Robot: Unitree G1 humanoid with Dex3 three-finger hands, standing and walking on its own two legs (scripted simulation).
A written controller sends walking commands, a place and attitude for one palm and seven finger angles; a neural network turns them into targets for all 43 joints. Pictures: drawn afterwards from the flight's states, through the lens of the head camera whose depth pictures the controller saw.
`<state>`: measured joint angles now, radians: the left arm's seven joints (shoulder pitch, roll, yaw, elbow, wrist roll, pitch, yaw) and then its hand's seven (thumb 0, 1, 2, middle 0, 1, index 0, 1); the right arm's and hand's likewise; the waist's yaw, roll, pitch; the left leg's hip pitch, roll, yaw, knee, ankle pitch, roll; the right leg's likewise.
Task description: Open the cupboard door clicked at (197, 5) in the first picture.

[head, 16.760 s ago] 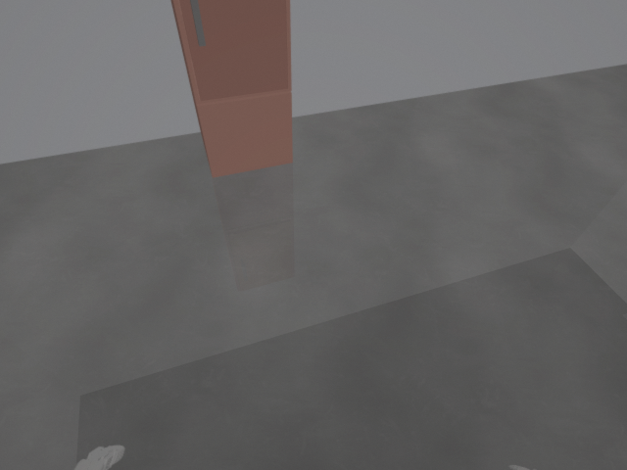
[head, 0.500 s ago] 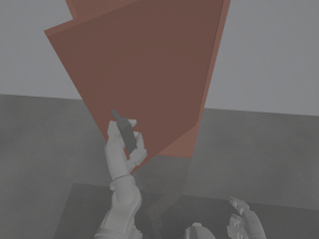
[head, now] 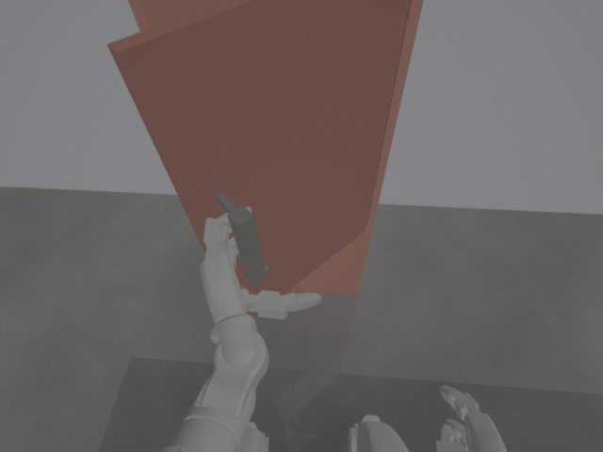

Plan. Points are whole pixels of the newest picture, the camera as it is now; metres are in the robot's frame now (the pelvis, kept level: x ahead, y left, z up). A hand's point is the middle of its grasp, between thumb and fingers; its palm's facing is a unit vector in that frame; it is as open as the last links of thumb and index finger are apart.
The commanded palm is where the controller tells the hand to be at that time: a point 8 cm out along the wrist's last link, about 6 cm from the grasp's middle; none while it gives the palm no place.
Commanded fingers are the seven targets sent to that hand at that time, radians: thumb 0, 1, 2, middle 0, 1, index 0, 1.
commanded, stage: open thumb and fingers to let go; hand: left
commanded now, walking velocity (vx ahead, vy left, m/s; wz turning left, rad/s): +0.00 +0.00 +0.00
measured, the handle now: (241, 241) +0.39 +0.10 +0.04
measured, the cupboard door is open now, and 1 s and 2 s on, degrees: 45 47 47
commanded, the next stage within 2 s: slide the hand sideways off the handle in 0.18 s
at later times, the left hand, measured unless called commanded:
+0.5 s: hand (252, 288) +0.32 +0.08 +0.04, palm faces -0.20 -0.97 -0.12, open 16.3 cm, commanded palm +0.30 +0.11 +0.04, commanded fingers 0.00 -0.50 0.30 -0.15 -0.30 -0.15 -0.30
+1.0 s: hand (240, 314) +0.28 +0.09 +0.04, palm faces -0.12 -0.99 -0.02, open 16.3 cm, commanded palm +0.26 +0.15 +0.04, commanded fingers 0.00 -0.50 0.30 -0.15 -0.30 -0.15 -0.30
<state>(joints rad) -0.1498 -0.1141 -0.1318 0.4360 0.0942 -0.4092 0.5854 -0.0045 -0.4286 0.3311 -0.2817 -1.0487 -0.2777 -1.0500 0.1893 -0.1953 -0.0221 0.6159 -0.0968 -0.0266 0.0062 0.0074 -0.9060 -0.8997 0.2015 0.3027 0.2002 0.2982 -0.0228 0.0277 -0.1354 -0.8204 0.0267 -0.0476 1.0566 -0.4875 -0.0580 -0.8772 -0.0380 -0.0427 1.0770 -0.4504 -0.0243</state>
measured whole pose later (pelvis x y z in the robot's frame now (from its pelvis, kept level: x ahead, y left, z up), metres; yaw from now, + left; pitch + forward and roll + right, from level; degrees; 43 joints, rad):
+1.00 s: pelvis +0.01 +0.03 -0.01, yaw -1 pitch +14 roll +0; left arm 0.17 0.05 -0.21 0.06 -0.02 -0.34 0.06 -0.01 -0.50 0.30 -0.16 -0.31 -0.16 -0.30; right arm 0.22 -0.20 0.01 0.45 -0.02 -0.01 0.01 0.01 -0.90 -0.90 0.20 0.30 0.20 0.30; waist 0.01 0.03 -0.12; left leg -0.82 0.01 -0.02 1.12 -0.54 -0.02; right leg -0.87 -0.06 -0.01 1.11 -0.49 0.02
